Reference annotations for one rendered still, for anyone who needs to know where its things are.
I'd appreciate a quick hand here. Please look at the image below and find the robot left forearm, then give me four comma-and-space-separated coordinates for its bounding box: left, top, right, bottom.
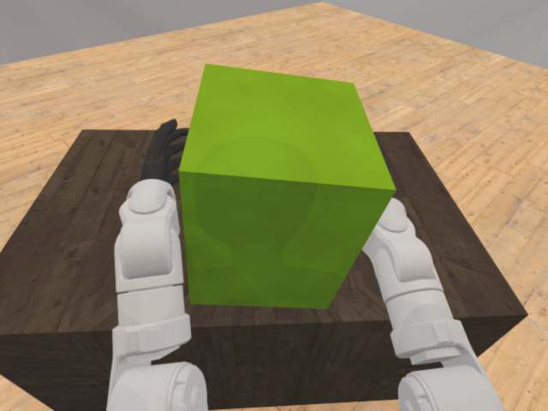
106, 179, 191, 411

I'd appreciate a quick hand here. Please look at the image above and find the robot right forearm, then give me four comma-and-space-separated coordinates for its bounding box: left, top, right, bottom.
362, 198, 504, 411

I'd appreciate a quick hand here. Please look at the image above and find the robot left hand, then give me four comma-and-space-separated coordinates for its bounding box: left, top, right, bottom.
140, 119, 189, 187

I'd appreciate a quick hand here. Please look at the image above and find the right robot upper arm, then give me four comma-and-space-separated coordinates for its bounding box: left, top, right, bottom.
398, 365, 503, 411

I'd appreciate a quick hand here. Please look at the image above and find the robot right hand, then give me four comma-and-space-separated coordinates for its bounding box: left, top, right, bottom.
377, 141, 395, 198

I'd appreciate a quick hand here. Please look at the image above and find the carton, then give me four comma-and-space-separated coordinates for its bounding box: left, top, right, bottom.
179, 63, 396, 309

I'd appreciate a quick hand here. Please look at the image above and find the left robot upper arm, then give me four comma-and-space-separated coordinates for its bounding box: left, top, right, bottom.
108, 361, 208, 411

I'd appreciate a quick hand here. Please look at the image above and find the pedestal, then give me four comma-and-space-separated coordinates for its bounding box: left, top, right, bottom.
0, 129, 528, 411

